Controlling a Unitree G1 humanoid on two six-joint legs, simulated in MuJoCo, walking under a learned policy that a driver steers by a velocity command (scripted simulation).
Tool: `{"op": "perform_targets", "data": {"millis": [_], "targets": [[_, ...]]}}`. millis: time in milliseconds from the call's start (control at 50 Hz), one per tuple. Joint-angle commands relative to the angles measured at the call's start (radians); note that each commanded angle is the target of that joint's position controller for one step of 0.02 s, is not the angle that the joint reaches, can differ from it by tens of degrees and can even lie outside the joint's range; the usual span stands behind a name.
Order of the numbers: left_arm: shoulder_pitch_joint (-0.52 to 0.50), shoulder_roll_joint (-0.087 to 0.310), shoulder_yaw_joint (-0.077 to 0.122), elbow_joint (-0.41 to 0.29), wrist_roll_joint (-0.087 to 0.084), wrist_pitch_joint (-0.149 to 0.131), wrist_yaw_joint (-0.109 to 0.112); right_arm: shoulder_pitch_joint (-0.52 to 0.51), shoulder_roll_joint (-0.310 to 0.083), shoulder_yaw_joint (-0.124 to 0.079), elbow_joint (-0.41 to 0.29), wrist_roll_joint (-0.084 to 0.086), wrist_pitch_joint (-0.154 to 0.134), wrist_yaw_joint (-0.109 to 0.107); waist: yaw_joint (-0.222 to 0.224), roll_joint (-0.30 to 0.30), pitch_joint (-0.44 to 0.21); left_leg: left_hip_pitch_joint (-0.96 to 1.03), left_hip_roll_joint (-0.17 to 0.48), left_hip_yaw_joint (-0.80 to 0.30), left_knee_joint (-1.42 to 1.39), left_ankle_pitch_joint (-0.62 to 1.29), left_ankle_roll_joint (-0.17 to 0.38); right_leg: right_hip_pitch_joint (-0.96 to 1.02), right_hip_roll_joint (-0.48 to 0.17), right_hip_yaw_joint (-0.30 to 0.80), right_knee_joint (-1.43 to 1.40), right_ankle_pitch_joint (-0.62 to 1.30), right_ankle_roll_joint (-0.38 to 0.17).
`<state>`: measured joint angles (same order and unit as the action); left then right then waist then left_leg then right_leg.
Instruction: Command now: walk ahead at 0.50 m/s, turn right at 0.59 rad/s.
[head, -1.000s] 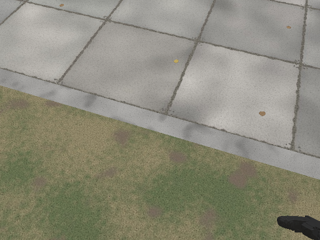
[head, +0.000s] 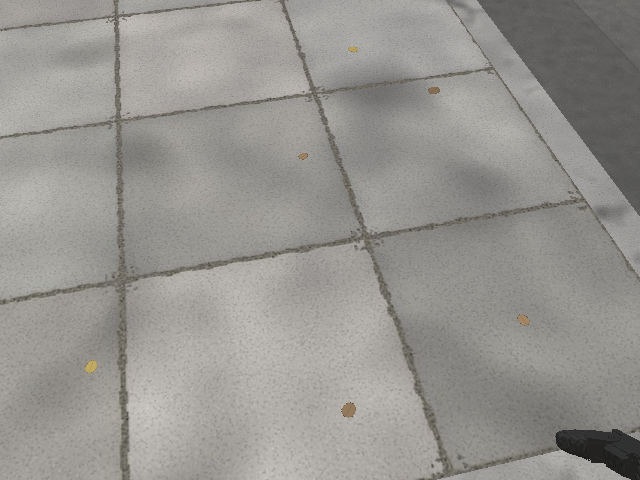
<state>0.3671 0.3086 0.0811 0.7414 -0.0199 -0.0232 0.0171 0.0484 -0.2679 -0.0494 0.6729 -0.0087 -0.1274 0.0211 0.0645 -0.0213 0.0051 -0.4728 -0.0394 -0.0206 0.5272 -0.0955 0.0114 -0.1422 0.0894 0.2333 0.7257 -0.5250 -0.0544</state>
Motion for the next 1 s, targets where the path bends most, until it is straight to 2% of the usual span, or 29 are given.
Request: {"op": "perform_targets", "data": {"millis": [20,40,60,80,100,140,200,260,340,400,420,440,460,480,500,520,540,560,580,620,680,760,840,880,920,940,960,980,1000], "targets": [[0.093,0.106,0.002,-0.088,-0.025,-0.025,0.001,0.291,-0.188,-0.067,-0.006,0.008,0.003,-0.002,-0.12,0.259,-0.253,0.765,0.451,-0.764,-0.23,-0.479,0.224,-0.637,-0.064,-0.024,0.582,-0.031,0.028],[-0.019,0.144,0.013,-0.1,-0.014,-0.021,-0.001,0.257,-0.135,-0.052,-0.008,0.011,0.01,-0.007,-0.148,0.157,-0.135,0.642,0.401,-0.592,-0.239,-0.437,0.183,-0.65,-0.091,-0.055,0.593,0.067,0.033],[-0.069,0.124,0.01,-0.107,-0.002,-0.019,0.0,0.221,-0.124,-0.044,-0.006,0.0,0.016,-0.006,-0.13,0.082,-0.074,0.521,0.356,-0.474,-0.252,-0.3,0.166,-0.61,-0.12,-0.08,0.569,0.133,0.037],[-0.103,0.106,0.011,-0.119,0.007,-0.023,-0.003,0.2,-0.107,-0.038,0.007,-0.004,0.019,-0.005,-0.116,0.077,-0.022,0.437,0.318,-0.391,-0.272,-0.192,0.17,-0.592,-0.141,-0.08,0.518,0.173,0.038],[-0.096,0.086,0.009,-0.121,0.001,-0.023,-0.01,0.193,-0.098,-0.032,0.015,-0.009,0.016,-0.006,-0.092,0.106,-0.011,0.382,0.29,-0.324,-0.294,-0.126,0.166,-0.546,-0.161,-0.084,0.482,0.195,0.035],[-0.085,0.05,0.001,-0.118,-0.004,-0.02,-0.015,0.199,-0.091,-0.031,0.035,0.001,0.008,-0.003,-0.078,0.128,-0.011,0.353,0.27,-0.248,-0.329,-0.044,0.186,-0.52,-0.168,-0.109,0.412,0.199,0.038],[-0.157,0.023,-0.014,-0.142,0.011,-0.023,-0.019,0.217,-0.139,-0.043,0.065,0.012,0.006,-0.005,-0.081,0.099,0.005,0.361,0.286,-0.183,-0.368,0.074,0.217,-0.558,-0.188,-0.138,0.255,0.276,0.054],[-0.243,0.003,-0.029,-0.154,0.011,-0.037,-0.033,0.231,-0.163,-0.046,0.087,0.02,0.019,-0.009,-0.108,0.09,0.013,0.362,0.256,-0.09,-0.38,0.129,0.198,-0.516,-0.191,-0.183,0.064,0.432,0.058],[-0.364,0.008,-0.032,-0.184,0.002,-0.049,-0.047,0.31,-0.187,-0.047,0.129,0.035,0.037,-0.008,-0.153,0.098,0.036,0.381,0.259,-0.056,-0.358,0.134,0.176,-0.433,-0.155,-0.227,-0.105,0.507,0.053],[-0.377,0.038,-0.02,-0.2,-0.002,-0.061,-0.056,0.33,-0.207,-0.05,0.152,0.044,0.056,-0.011,-0.124,0.117,0.046,0.431,0.295,-0.1,-0.3,0.177,0.158,-0.375,-0.129,-0.224,-0.192,0.437,0.025],[-0.324,0.057,-0.009,-0.187,0.001,-0.065,-0.056,0.315,-0.219,-0.052,0.154,0.046,0.062,-0.014,-0.083,0.12,0.023,0.427,0.291,-0.096,-0.245,0.251,0.143,-0.286,-0.112,-0.236,-0.231,0.436,0.011],[-0.215,0.091,0.011,-0.152,0.008,-0.066,-0.049,0.308,-0.209,-0.047,0.154,0.046,0.064,-0.017,-0.023,0.106,-0.041,0.397,0.252,-0.064,-0.124,0.365,0.118,-0.113,-0.09,-0.252,-0.267,0.449,-0.012],[-0.059,0.145,0.036,-0.116,0.019,-0.064,-0.038,0.302,-0.168,-0.03,0.144,0.034,0.06,-0.018,0.05,0.081,-0.154,0.278,0.198,-0.024,0.084,0.304,0.08,0.14,-0.157,-0.195,-0.237,0.473,-0.049],[0.075,0.248,0.059,-0.105,0.045,-0.055,-0.023,0.363,-0.06,0.004,0.106,0.011,0.046,-0.015,0.062,-0.135,-0.328,-0.075,0.074,0.045,0.474,-0.097,0.006,0.526,-0.438,0.161,-0.23,0.43,-0.164],[0.101,0.211,0.048,-0.095,0.038,-0.049,-0.025,0.39,-0.07,0.007,0.113,0.031,0.033,-0.015,0.062,-0.242,-0.418,-0.223,0.023,-0.065,0.675,-0.494,-0.004,0.545,-0.531,0.451,-0.369,0.276,-0.239],[0.047,0.147,0.026,-0.091,0.027,-0.049,-0.028,0.328,-0.16,-0.023,0.106,0.056,0.031,-0.014,0.059,-0.151,-0.258,-0.306,0.076,-0.101,0.756,-0.444,0.001,0.422,-0.493,0.341,-0.401,0.192,-0.201],[-0.015,0.106,0.012,-0.09,0.019,-0.052,-0.029,0.272,-0.161,-0.025,0.09,0.057,0.035,-0.014,0.032,-0.129,-0.153,-0.318,0.118,-0.075,0.743,-0.36,0.008,0.296,-0.451,0.207,-0.428,0.191,-0.17],[-0.08,0.071,0.001,-0.086,0.019,-0.057,-0.033,0.247,-0.149,-0.027,0.089,0.046,0.043,-0.017,-0.001,-0.097,-0.081,-0.286,0.146,-0.065,0.7,-0.288,0.003,0.174,-0.407,0.112,-0.471,0.237,-0.152],[-0.128,0.043,-0.006,-0.083,0.023,-0.067,-0.036,0.256,-0.139,-0.033,0.095,0.037,0.058,-0.02,-0.036,-0.113,-0.04,-0.234,0.171,-0.075,0.659,-0.232,-0.001,0.083,-0.373,0.03,-0.511,0.297,-0.136],[-0.17,0.037,0.0,-0.067,0.031,-0.085,-0.037,0.287,-0.095,-0.029,0.106,0.04,0.084,-0.02,-0.075,-0.105,-0.014,-0.161,0.18,-0.075,0.64,-0.168,-0.015,-0.013,-0.356,-0.072,-0.569,0.403,-0.135],[-0.163,0.059,0.011,-0.033,0.04,-0.098,-0.026,0.238,-0.079,-0.031,0.083,0.035,0.099,-0.022,-0.083,-0.052,0.018,-0.216,0.179,-0.096,0.565,-0.062,-0.031,-0.01,-0.357,-0.189,-0.595,0.536,-0.139],[-0.137,0.094,0.022,-0.001,0.035,-0.091,-0.01,0.13,-0.056,-0.02,0.048,0.03,0.092,0.002,-0.051,-0.031,0.047,-0.21,0.165,-0.054,0.329,0.126,-0.023,0.029,-0.336,-0.32,-0.606,0.578,-0.115],[-0.073,0.13,0.035,0.036,0.018,-0.071,-0.003,-0.004,-0.046,-0.009,-0.011,0.029,0.091,0.027,0.0,-0.009,0.093,-0.226,0.154,0.007,0.178,0.131,0.008,0.127,-0.371,-0.379,-0.593,0.589,-0.103],[-0.055,0.144,0.041,0.052,0.007,-0.057,-0.003,-0.04,-0.056,-0.011,-0.039,0.029,0.092,0.037,0.005,-0.014,0.101,-0.237,0.142,0.034,0.137,0.065,0.032,0.2,-0.389,-0.399,-0.553,0.65,-0.089],[-0.064,0.169,0.048,0.056,-0.001,-0.042,0.0,-0.029,-0.077,-0.022,-0.057,0.028,0.095,0.044,-0.022,-0.038,0.07,-0.165,0.096,0.087,0.117,-0.032,0.068,0.243,-0.392,-0.429,-0.456,0.912,-0.068],[-0.071,0.186,0.052,0.054,-0.005,-0.034,0.004,0.014,-0.098,-0.033,-0.055,0.028,0.098,0.043,-0.052,-0.059,0.028,-0.087,0.056,0.121,0.122,-0.087,0.089,0.254,-0.388,-0.442,-0.368,1.094,-0.056],[-0.084,0.196,0.054,0.052,-0.009,-0.025,0.006,0.119,-0.131,-0.053,-0.035,0.031,0.101,0.04,-0.115,-0.064,-0.033,0.054,0.011,0.145,0.102,-0.108,0.116,0.233,-0.371,-0.459,-0.214,1.212,-0.04],[-0.092,0.182,0.046,0.048,-0.011,-0.023,0.009,0.284,-0.19,-0.088,0.009,0.034,0.104,0.027,-0.202,-0.037,-0.119,0.306,-0.032,0.138,0.038,-0.048,0.155,0.128,-0.327,-0.484,0.011,1.167,-0.004],[-0.06,0.109,0.02,0.025,0.026,-0.033,0.009,0.401,-0.29,-0.118,0.034,0.038,0.116,0.003,-0.217,0.139,-0.202,0.601,0.146,-0.15,0.024,0.008,0.223,-0.158,-0.263,-0.483,0.345,0.648,0.048]]}}
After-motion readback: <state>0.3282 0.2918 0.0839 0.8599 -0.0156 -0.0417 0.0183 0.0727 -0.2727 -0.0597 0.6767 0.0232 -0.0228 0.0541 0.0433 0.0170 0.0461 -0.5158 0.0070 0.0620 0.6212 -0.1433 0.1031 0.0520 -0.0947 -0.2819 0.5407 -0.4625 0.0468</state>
